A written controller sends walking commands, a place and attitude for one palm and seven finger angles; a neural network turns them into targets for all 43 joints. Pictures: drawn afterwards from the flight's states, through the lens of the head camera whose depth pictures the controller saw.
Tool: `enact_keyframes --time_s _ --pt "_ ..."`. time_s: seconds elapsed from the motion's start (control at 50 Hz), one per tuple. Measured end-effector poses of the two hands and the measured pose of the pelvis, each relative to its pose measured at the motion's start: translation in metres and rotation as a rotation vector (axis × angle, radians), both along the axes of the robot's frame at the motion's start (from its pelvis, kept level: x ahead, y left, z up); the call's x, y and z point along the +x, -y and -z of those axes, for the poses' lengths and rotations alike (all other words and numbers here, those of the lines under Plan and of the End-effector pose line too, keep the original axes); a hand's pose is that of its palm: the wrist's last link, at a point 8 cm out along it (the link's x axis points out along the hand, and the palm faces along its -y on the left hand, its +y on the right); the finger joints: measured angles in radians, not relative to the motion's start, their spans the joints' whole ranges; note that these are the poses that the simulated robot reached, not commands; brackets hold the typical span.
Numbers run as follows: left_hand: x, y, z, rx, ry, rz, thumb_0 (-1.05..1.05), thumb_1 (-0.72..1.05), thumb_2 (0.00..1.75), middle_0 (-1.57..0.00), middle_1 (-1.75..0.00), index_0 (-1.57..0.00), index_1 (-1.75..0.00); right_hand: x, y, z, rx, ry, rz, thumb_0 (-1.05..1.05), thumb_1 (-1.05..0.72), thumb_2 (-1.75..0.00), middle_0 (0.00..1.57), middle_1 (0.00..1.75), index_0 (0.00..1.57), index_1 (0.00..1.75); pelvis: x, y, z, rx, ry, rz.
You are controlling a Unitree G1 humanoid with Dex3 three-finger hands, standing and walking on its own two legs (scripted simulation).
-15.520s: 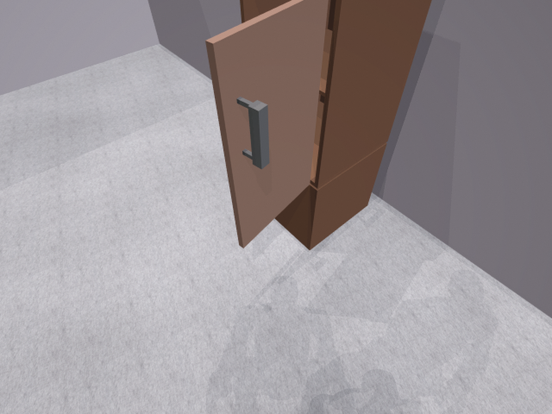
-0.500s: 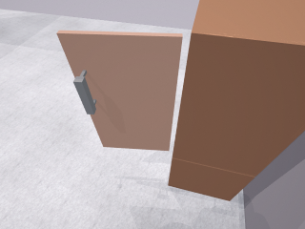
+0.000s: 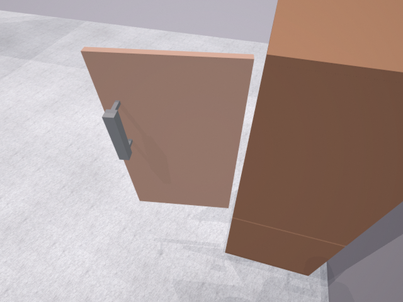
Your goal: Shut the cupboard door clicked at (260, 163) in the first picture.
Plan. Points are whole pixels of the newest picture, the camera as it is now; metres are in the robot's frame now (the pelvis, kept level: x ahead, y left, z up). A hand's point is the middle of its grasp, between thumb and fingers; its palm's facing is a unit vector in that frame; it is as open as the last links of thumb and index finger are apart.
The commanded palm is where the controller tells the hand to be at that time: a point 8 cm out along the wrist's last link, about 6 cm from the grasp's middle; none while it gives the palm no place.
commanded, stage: look again from close up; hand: left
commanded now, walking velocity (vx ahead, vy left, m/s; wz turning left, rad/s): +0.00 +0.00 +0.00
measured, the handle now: (121, 130) +0.48 +0.23 +0.05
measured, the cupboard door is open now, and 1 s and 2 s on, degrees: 100 100 100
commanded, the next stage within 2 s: raise the hand and make a fist in 0.02 s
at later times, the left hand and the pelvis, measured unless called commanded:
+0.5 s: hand (129, 295) +0.15 +0.15 -0.04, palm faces -0.07 -1.00 +0.04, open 6.4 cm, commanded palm +0.11 +0.23 -0.04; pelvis -0.04 -0.01 -0.05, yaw +2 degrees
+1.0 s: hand (88, 284) +0.15 +0.21 +0.00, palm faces +0.11 -0.99 -0.05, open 4.0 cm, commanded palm +0.12 +0.25 +0.00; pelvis -0.06 +0.02 -0.06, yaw +2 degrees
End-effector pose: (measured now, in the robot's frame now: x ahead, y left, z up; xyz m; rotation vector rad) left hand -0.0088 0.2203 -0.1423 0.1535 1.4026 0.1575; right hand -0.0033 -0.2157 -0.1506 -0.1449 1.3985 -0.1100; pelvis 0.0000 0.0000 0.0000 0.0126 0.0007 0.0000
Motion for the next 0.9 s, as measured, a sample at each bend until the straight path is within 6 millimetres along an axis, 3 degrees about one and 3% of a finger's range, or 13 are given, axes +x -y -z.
enact_keyframes --time_s 0.14,0.16,0.24,0.3,0.36,0.42,0.48,0.56,0.62,0.68,0.74,0.82,0.9 --pt "0.004 0.000 0.002 -0.001 -0.006 0.001 0.01 0.92 0.90 -0.20 -0.30 -0.20 -0.30 0.012 0.005 -0.002 -0.017 0.014 -0.001 0.01 -0.92 -0.90 0.20 0.29 0.20 0.30 0.004 -0.001 0.001 -0.005 -0.006 0.000" --pt "0.013 -0.005 -0.002 0.006 0.046 -0.051 0.02 0.92 0.90 -0.20 -0.30 -0.20 -0.30 0.016 0.007 -0.003 -0.037 0.052 -0.003 0.01 -0.92 -0.90 0.20 0.30 0.20 0.30 0.003 0.000 0.002 -0.007 -0.002 0.003" --pt "0.096 -0.024 -0.065 0.081 0.586 -0.084 0.03 0.94 0.90 -0.21 -0.31 -0.21 -0.31 0.047 0.020 -0.013 -0.089 0.332 -0.006 0.01 -0.92 -0.90 0.21 0.30 0.20 0.30 -0.001 -0.002 0.009 0.002 -0.004 -0.025" --pt "0.157 -0.017 -0.123 0.074 0.950 -0.040 0.03 0.94 0.90 -0.23 -0.33 -0.23 -0.33 0.080 0.028 -0.019 -0.085 0.514 -0.039 0.01 -0.91 -0.90 0.20 0.30 0.20 0.30 -0.007 -0.005 0.014 -0.002 -0.029 -0.061" --pt "0.191 -0.001 -0.156 -0.020 1.247 0.026 0.02 0.93 0.90 -0.26 -0.37 -0.26 -0.37 0.112 0.034 -0.032 -0.086 0.669 -0.066 0.01 -0.91 -0.90 0.20 0.30 0.20 0.30 -0.018 -0.003 0.022 0.007 -0.084 -0.060" --pt "0.184 0.016 -0.149 -0.163 1.398 0.105 0.01 0.92 0.90 -0.30 -0.42 -0.31 -0.42 0.139 0.037 -0.047 -0.094 0.774 -0.111 0.01 -0.91 -0.90 0.20 0.30 0.20 0.30 -0.028 0.003 0.035 0.019 -0.129 -0.034" --pt "0.151 0.020 -0.114 -0.236 1.352 0.180 0.01 0.91 0.90 -0.35 -0.47 -0.36 -0.47 0.158 0.039 -0.058 -0.114 0.839 -0.173 0.01 -0.91 -0.90 0.20 0.30 0.20 0.30 -0.038 0.008 0.049 0.021 -0.159 -0.025" --pt "0.097 -0.005 -0.077 -0.176 1.213 0.141 0.01 0.90 0.90 -0.43 -0.55 -0.44 -0.55 0.178 0.035 -0.057 -0.135 0.896 -0.248 0.01 -0.91 -0.90 0.20 0.30 0.20 0.30 -0.051 0.009 0.069 -0.001 -0.182 -0.041" --pt "0.077 -0.028 -0.089 -0.055 1.287 0.091 0.02 0.90 0.90 -0.49 -0.61 -0.49 -0.61 0.183 0.023 -0.043 -0.120 0.920 -0.289 0.01 -0.91 -0.90 0.20 0.30 0.20 0.30 -0.059 0.007 0.082 -0.025 -0.196 -0.059" --pt "0.084 -0.032 -0.122 -0.011 1.491 0.113 0.03 0.90 0.90 -0.54 -0.67 -0.54 -0.67 0.179 0.005 -0.024 -0.079 0.919 -0.306 0.01 -0.91 -0.90 0.20 0.30 0.20 0.30 -0.066 0.003 0.092 -0.047 -0.201 -0.070" --pt "0.111 -0.014 -0.141 -0.100 1.608 0.213 0.02 0.90 0.90 -0.59 -0.73 -0.59 -0.73 0.163 -0.013 -0.005 -0.027 0.892 -0.278 0.01 -0.91 -0.90 0.20 0.30 0.20 0.30 -0.074 -0.001 0.097 -0.058 -0.196 -0.073" --pt "0.145 0.011 -0.128 -0.263 1.409 0.358 0.01 0.90 0.90 -0.66 -0.81 -0.67 -0.81 0.126 -0.026 0.005 0.023 0.806 -0.172 0.01 -0.90 -0.90 0.21 0.30 0.20 0.30 -0.077 -0.006 0.089 -0.044 -0.193 -0.054" --pt "0.148 0.001 -0.120 -0.259 1.212 0.263 0.02 0.90 0.90 -0.73 -0.89 -0.74 -0.89 0.090 -0.023 0.000 0.006 0.718 -0.067 0.01 -0.90 -0.90 0.21 0.30 0.21 0.30 -0.070 -0.012 0.074 -0.026 -0.177 -0.030"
